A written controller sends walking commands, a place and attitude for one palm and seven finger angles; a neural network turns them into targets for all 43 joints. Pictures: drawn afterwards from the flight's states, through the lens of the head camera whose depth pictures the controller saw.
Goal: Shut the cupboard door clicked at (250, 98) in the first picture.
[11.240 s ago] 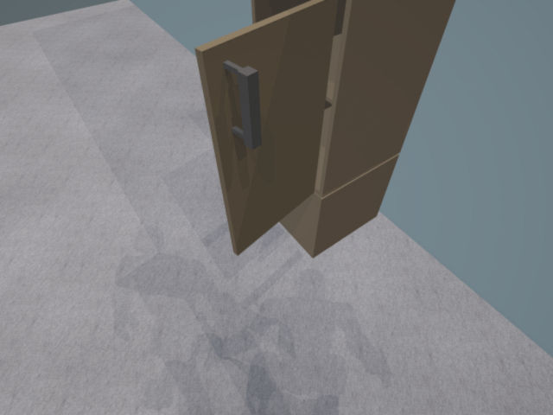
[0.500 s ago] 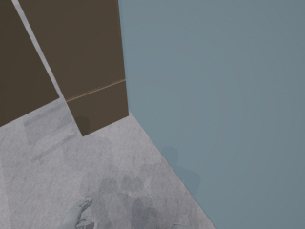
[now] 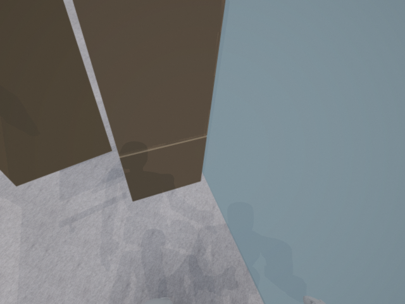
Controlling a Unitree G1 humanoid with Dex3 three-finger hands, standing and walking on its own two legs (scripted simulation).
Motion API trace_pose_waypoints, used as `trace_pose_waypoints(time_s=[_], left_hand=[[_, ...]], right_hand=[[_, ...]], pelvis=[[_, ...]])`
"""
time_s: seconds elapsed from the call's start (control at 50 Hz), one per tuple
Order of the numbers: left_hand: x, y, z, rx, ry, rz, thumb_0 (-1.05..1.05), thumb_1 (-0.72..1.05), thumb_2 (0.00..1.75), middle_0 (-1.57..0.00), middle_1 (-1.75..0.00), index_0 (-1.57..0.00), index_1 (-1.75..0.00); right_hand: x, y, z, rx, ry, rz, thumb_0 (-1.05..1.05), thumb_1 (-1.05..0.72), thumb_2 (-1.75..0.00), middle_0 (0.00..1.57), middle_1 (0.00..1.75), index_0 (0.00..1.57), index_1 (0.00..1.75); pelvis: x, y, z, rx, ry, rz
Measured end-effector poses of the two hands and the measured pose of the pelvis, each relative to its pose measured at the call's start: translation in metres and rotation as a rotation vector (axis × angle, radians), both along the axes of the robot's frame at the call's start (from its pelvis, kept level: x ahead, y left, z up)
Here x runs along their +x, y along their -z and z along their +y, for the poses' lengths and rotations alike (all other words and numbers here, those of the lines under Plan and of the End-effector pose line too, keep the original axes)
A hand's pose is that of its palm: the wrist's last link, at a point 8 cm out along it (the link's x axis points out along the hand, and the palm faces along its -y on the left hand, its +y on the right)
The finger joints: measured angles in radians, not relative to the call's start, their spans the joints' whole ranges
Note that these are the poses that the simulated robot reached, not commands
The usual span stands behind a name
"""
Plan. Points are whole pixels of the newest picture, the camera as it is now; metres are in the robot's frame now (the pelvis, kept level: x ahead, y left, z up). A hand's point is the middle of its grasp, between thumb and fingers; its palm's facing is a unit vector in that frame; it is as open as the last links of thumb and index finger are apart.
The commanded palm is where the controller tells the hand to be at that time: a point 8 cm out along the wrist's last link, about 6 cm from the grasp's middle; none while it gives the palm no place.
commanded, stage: turn to face it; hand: left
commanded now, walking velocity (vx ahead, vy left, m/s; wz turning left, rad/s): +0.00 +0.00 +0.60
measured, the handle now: out of the picture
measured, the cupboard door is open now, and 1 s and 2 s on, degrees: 100 100 100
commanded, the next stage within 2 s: take the last steps up to it in 0.92 s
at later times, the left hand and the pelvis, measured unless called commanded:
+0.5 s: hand out of the picture +0.12 +0.18 -0.14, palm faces +0.30 -0.92 -0.26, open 7.4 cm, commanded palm none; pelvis +0.08 -0.04 +0.01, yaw +18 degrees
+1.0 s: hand out of the picture +0.06 +0.18 -0.16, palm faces +0.51 -0.81 -0.28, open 7.4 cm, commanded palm none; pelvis +0.12 -0.03 +0.00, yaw +30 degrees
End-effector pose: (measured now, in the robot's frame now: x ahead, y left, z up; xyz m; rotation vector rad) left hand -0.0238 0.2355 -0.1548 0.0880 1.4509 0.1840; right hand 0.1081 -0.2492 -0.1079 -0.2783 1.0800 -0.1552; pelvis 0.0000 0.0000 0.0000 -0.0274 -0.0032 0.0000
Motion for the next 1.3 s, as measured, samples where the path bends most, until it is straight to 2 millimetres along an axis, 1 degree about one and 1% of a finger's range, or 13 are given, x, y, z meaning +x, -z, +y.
trace_pose_waypoints(time_s=[0.18,0.28,0.36,0.44,0.52,0.62,0.68,0.74,0.88,1.0,1.1,1.2,1.3], left_hand=[[0.099,-0.027,0.007,0.038,-0.044,-0.229,0.01,0.91,0.9,-0.2,-0.3,-0.2,-0.3],[0.134,-0.038,0.004,0.082,-0.051,-0.293,0.01,0.91,0.9,-0.2,-0.3,-0.2,-0.3],[0.148,-0.042,-0.003,0.135,-0.073,-0.344,0.01,0.91,0.9,-0.2,-0.3,-0.2,-0.3],[0.139,-0.048,-0.011,0.155,-0.119,-0.328,0.01,0.91,0.9,-0.2,-0.3,-0.2,-0.3],[0.119,-0.047,-0.017,0.142,-0.186,-0.279,0.01,0.91,0.9,-0.2,-0.3,-0.2,-0.3],[0.079,-0.03,-0.02,0.104,-0.276,-0.192,0.01,0.91,0.9,-0.2,-0.3,-0.2,-0.3],[0.051,-0.012,-0.014,0.08,-0.328,-0.129,0.01,0.91,0.9,-0.21,-0.3,-0.2,-0.3],[0.035,-0.006,-0.007,0.088,-0.37,-0.07,0.01,0.91,0.9,-0.2,-0.3,-0.2,-0.3],[0.043,-0.026,-0.004,0.125,-0.423,-0.108,0.01,0.91,0.9,-0.2,-0.3,-0.2,-0.3],[0.056,-0.032,-0.021,0.169,-0.442,-0.164,0.01,0.91,0.9,-0.2,-0.3,-0.2,-0.3],[0.055,-0.04,-0.04,0.138,-0.489,-0.17,0.01,0.91,0.9,-0.2,-0.3,-0.2,-0.3],[0.043,-0.037,-0.05,0.083,-0.534,-0.154,0.01,0.91,0.9,-0.2,-0.3,-0.2,-0.3],[0.011,-0.021,-0.045,0.03,-0.601,-0.091,0.01,0.9,0.9,-0.21,-0.3,-0.2,-0.3]], right_hand=[[0.027,0.003,0.022,0.053,-0.077,0.101,0.0,-0.91,-0.9,0.2,0.3,0.2,0.3],[0.032,0.01,0.006,0.064,-0.069,0.149,0.0,-0.91,-0.9,0.2,0.3,0.2,0.3],[0.041,0.024,-0.017,0.07,-0.072,0.189,0.0,-0.91,-0.9,0.2,0.3,0.2,0.3],[0.059,0.025,-0.034,0.048,-0.109,0.228,0.01,-0.91,-0.9,0.2,0.3,0.2,0.3],[0.088,0.016,-0.034,0.026,-0.174,0.241,0.01,-0.91,-0.9,0.2,0.3,0.19,0.3],[0.142,0.01,-0.007,0.0,-0.296,0.186,0.01,-0.91,-0.9,0.2,0.3,0.19,0.3],[0.175,0.013,0.017,-0.013,-0.364,0.099,0.01,-0.91,-0.9,0.2,0.3,0.19,0.3],[0.193,0.01,0.038,-0.011,-0.412,0.049,0.01,-0.91,-0.9,0.2,0.3,0.19,0.3],[0.206,0.01,0.063,0.026,-0.487,0.059,0.0,-0.9,-0.9,0.2,0.3,0.2,0.3],[0.213,0.028,0.061,0.087,-0.493,0.101,0.01,-0.9,-0.9,0.2,0.3,0.2,0.3],[0.214,0.021,0.059,0.073,-0.507,0.161,0.01,-0.91,-0.9,0.2,0.3,0.2,0.3],[0.218,0.008,0.068,0.042,-0.538,0.182,0.01,-0.91,-0.9,0.2,0.3,0.19,0.3],[0.227,0.004,0.098,0.013,-0.594,0.149,0.01,-0.91,-0.9,0.2,0.3,0.19,0.3]], pelvis=[[0.027,-0.013,-0.003,-0.015,-0.104,0.023],[0.045,-0.013,-0.018,-0.009,-0.16,0.034],[0.06,-0.004,-0.036,0.021,-0.206,0.044],[0.07,-0.007,-0.04,0.016,-0.276,0.028],[0.081,-0.013,-0.041,0.039,-0.335,0.026],[0.09,-0.009,-0.031,0.055,-0.391,0.028],[0.093,0.004,-0.018,0.036,-0.419,0.028],[0.094,0.006,-0.016,0.042,-0.434,0.021],[0.101,-0.005,-0.02,0.02,-0.48,0.014],[0.116,0.001,-0.033,0.035,-0.516,0.015],[0.123,-0.01,-0.03,0.038,-0.561,0.016],[0.127,-0.018,-0.019,0.045,-0.59,0.029],[0.127,-0.012,0.007,0.033,-0.619,0.028]])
